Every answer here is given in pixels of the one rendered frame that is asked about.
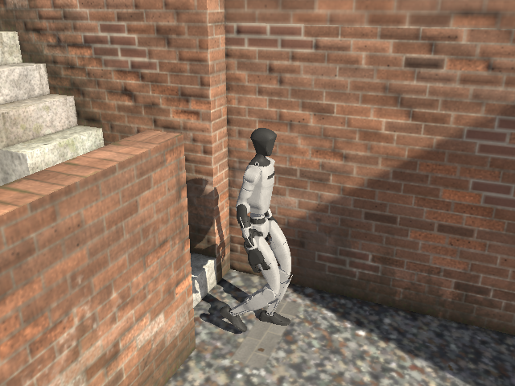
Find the left robot foot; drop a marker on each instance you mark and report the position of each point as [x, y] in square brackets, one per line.
[275, 319]

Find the robot right forearm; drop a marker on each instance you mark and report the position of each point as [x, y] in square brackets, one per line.
[242, 212]

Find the left robot hand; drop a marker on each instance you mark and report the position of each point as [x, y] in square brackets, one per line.
[271, 218]

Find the right robot upper arm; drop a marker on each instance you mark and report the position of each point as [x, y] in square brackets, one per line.
[250, 179]

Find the right robot hand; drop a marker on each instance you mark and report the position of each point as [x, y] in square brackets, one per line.
[255, 257]

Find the robot left thigh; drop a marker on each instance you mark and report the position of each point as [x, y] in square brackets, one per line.
[280, 248]

